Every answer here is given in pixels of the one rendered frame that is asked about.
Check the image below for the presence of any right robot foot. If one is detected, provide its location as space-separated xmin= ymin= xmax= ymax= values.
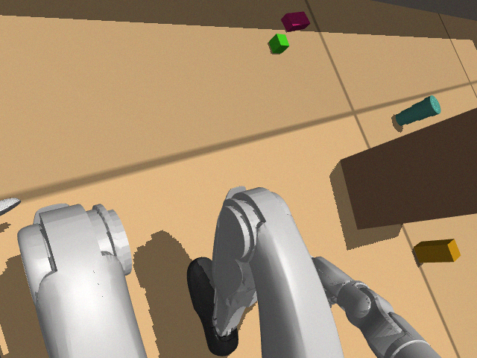
xmin=187 ymin=257 xmax=239 ymax=357

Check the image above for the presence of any right robot hand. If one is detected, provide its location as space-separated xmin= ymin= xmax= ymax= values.
xmin=310 ymin=255 xmax=354 ymax=308

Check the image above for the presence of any left robot hand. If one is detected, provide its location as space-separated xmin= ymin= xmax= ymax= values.
xmin=0 ymin=198 xmax=21 ymax=216

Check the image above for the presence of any right robot arm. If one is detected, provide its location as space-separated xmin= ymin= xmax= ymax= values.
xmin=337 ymin=280 xmax=441 ymax=358

